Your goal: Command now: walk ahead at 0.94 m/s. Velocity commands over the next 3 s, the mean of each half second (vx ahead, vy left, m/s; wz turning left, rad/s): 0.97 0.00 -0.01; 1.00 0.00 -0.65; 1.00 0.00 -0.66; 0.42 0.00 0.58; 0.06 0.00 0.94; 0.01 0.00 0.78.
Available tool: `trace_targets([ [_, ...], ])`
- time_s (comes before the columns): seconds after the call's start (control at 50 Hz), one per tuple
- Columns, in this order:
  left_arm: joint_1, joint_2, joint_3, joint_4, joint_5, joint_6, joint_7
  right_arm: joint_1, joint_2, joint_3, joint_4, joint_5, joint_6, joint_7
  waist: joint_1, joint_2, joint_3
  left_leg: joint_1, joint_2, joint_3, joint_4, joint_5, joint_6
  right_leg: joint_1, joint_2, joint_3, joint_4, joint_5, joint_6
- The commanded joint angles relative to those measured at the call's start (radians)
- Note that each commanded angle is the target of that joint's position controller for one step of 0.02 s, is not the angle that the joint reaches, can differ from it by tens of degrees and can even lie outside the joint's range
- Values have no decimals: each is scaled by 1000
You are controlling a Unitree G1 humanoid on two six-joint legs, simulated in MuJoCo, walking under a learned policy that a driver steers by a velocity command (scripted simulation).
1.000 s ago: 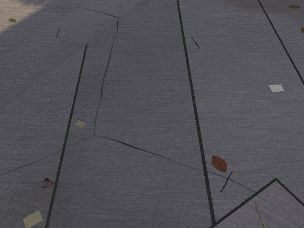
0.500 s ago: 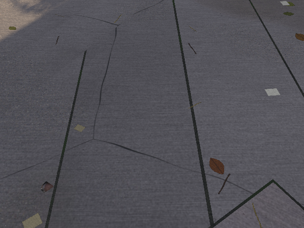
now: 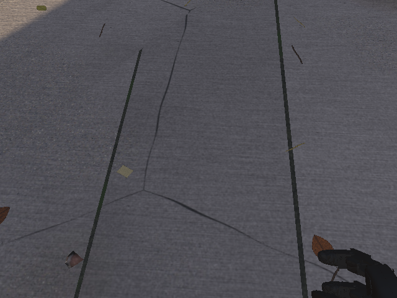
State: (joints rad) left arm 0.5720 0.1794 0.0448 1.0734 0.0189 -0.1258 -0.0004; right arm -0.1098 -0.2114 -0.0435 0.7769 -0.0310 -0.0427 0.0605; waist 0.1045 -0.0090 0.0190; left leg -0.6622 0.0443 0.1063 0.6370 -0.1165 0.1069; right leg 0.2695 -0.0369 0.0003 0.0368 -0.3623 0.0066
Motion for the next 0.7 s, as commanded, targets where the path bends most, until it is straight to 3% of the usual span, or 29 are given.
trace_targets([
  [0.02,-33,213,38,-30,7,6,12,261,-125,-43,15,1,-16,-34,-226,-149,-74,479,-129,70,-34,-105,62,-211,-205,-34,484,1217,-152],
  [0.04,-67,220,40,-43,9,13,15,482,-178,-68,86,-6,-22,-48,-326,-113,-183,780,-78,6,-45,-138,77,-405,-158,-48,784,1043,-138],
  [0.06,-13,76,9,-83,-16,13,-4,595,-283,-91,108,-40,-34,-56,-287,132,-328,1089,214,-413,-131,-596,127,-772,-30,-38,1203,361,-116],
  [0.08,-24,66,10,-110,-34,-15,-15,613,-291,-92,122,-23,-37,-35,-255,249,-412,1086,341,-922,-402,-878,139,-933,91,116,1394,-78,-140],
  [0.1,-138,120,25,-143,-36,-16,-10,486,-244,-82,130,-20,-39,-28,-199,180,-208,945,301,-846,-445,-792,111,-1042,22,126,1454,43,-163],
  [0.12,-200,130,25,-156,-28,-18,-12,427,-168,-65,124,-10,-49,-27,-177,57,-107,787,282,-668,-423,-591,109,-1030,-33,92,1415,144,-160],
  [0.14,-219,108,20,-156,-13,-14,-18,392,-126,-54,129,-8,-58,-26,-140,12,-65,658,238,-555,-436,-459,95,-976,-65,85,1356,176,-157],
  [0.18,-192,52,9,-160,21,19,-38,391,-59,-28,159,1,-68,-32,-66,55,-19,485,175,-421,-480,-396,74,-894,-102,84,1286,178,-132],
  [0.24,-317,46,0,-220,26,53,-55,459,-64,-18,185,18,-86,-43,-57,50,89,430,137,-318,-556,-284,81,-1009,-131,40,1211,237,-92],
  [0.3,-510,70,-10,-291,22,53,-58,541,-66,-10,191,23,-96,-37,-103,25,156,428,76,-196,-607,-46,78,-1051,-114,-38,974,383,-74],
  [0.34,-602,58,-23,-323,12,46,-66,582,-64,-2,195,33,-104,-41,-122,21,170,420,53,-136,-630,160,58,-946,-77,-94,764,488,-76],
  [0.38,-664,52,-32,-344,0,43,-69,634,-98,-1,211,40,-110,-51,-136,36,170,500,84,-113,-671,380,44,-862,-41,-127,627,555,-99],
  [0.44,-672,97,-24,-350,-2,41,-53,652,-150,-2,220,30,-104,-64,-120,67,105,752,111,-64,-570,858,16,-805,44,-163,517,503,-139],
  [0.46,-638,119,-17,-345,-1,42,-44,660,-172,-6,224,19,-95,-72,-97,93,54,827,127,-61,-478,1063,8,-765,88,-178,518,427,-149],
  [0.48,-547,145,-7,-323,-3,43,-36,651,-200,-13,229,3,-81,-83,-45,126,-6,882,145,-41,-337,1199,1,-699,122,-180,517,350,-165],
  [0.5,-387,180,8,-275,-5,43,-26,631,-222,-22,228,-13,-64,-95,27,148,-93,892,162,-25,-136,1244,-2,-561,143,-164,512,291,-187],
  [0.52,-189,206,26,-209,-4,47,-15,587,-229,-29,218,-20,-48,-100,119,139,-176,838,149,11,136,1174,-2,-373,140,-159,448,279,-212],
  [0.54,-26,259,52,-177,11,57,-2,547,-202,-28,193,-22,-50,-95,177,99,-256,607,98,11,492,858,9,-127,17,-11,524,71,-256],
  [0.56,-52,326,80,-166,17,69,-5,637,-46,0,151,34,-76,-60,23,-301,-330,92,-127,-39,929,-181,-66,187,-248,616,406,-91,-426],
  [0.58,-122,284,78,-169,6,69,-25,568,-115,-2,111,32,-99,-59,14,-153,-319,-88,-97,-180,972,-237,-33,183,-260,811,255,-130,-457],
  [0.6,-183,233,67,-169,8,60,-28,438,-128,-1,68,27,-111,-61,5,-46,-176,-142,-33,-209,899,-171,-18,63,-238,691,225,-71,-423],
  [0.62,-201,172,56,-149,9,55,-27,403,-115,6,51,16,-118,-59,-41,65,-76,-100,6,-202,792,-145,-16,-109,-208,599,193,19,-384],
  [0.66,-225,139,39,-135,6,43,-8,350,-83,17,8,-27,-89,-48,-121,85,12,3,45,-201,666,-167,-55,-361,-113,471,163,108,-339],
  [0.7,-213,164,39,-136,-15,24,-2,333,-76,23,-23,-47,-57,-37,-152,52,44,14,68,-181,563,-203,-100,-472,-78,428,130,112,-344],
])
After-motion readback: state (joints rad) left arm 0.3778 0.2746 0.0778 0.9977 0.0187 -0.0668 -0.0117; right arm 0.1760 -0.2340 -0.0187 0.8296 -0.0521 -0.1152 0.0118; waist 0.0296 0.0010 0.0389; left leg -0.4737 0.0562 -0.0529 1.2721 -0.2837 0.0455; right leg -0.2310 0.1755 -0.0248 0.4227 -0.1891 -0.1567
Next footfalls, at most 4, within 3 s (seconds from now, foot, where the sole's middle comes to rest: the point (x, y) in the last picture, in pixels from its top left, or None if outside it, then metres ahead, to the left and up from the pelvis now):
0.04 left None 0.22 0.12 -0.76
0.54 right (229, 230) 0.68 0.00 -0.76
0.96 left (201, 134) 1.11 0.14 -0.76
1.42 right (290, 100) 1.35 -0.24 -0.76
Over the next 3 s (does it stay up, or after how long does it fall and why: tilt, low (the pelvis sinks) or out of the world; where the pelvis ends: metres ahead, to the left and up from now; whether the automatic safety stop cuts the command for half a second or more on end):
stays up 1.61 -0.43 0.01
